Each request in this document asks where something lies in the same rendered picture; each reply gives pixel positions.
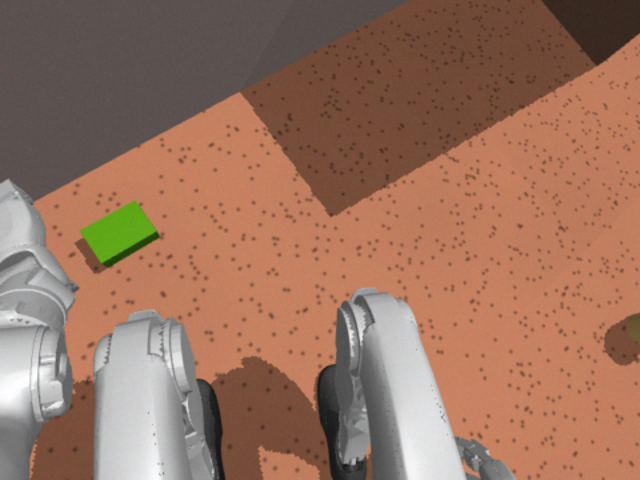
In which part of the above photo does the right robot foot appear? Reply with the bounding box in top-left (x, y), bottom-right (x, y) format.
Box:
top-left (317, 364), bottom-right (367, 480)

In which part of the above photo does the left robot foot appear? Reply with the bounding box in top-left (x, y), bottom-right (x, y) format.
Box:
top-left (196, 379), bottom-right (225, 480)

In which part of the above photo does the left robot hand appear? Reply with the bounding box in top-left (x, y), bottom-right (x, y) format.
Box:
top-left (0, 179), bottom-right (80, 293)

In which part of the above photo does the right robot hand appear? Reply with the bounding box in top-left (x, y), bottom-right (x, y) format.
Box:
top-left (454, 436), bottom-right (517, 480)

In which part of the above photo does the left robot arm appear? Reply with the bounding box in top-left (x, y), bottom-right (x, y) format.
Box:
top-left (0, 244), bottom-right (75, 480)

